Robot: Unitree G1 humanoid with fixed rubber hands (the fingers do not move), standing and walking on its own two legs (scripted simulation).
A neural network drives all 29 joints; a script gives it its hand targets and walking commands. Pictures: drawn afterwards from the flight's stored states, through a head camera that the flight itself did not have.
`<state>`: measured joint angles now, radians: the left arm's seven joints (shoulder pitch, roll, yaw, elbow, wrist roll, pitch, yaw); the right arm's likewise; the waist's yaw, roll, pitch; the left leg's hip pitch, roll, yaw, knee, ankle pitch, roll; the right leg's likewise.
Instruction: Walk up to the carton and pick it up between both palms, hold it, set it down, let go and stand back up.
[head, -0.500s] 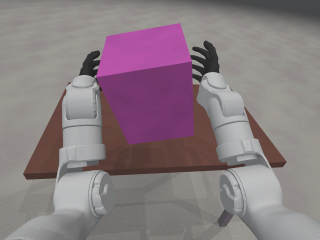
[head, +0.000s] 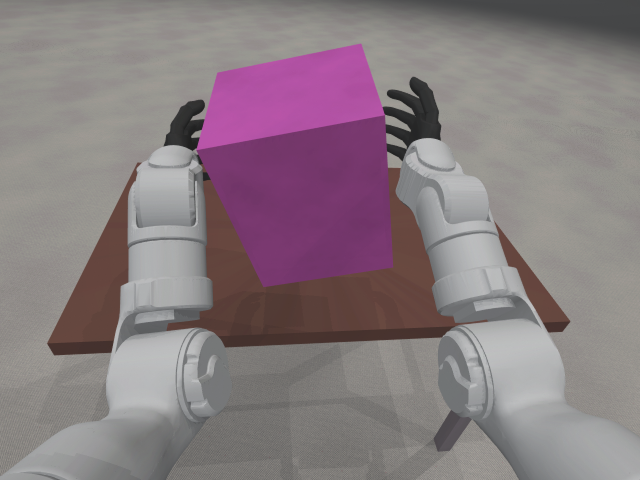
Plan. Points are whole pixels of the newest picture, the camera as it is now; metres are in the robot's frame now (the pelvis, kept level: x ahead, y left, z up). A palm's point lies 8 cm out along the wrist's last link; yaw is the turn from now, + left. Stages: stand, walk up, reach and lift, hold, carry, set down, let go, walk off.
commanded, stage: hold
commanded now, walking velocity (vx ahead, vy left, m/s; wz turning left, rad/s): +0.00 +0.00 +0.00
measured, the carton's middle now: (308, 174) +0.43 -0.03 +0.21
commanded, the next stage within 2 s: none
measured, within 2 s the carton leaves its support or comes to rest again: neither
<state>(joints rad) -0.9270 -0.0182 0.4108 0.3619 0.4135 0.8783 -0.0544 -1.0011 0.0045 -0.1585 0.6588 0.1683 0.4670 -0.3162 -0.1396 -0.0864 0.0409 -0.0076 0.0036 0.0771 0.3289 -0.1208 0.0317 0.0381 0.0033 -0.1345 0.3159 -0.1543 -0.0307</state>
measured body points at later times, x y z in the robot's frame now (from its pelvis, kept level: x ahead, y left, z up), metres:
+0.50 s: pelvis +0.00 +0.00 +0.00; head -0.06 +0.04 +0.44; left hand +0.40 +0.12 +0.25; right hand +0.38 -0.15 +0.28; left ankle +0.06 +0.10 -0.75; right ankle +0.03 -0.09 -0.75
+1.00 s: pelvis +0.01 +0.00 +0.00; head -0.05 +0.04 +0.44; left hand +0.41 +0.13 +0.25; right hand +0.39 -0.15 +0.28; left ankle +0.06 +0.10 -0.75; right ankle +0.03 -0.09 -0.75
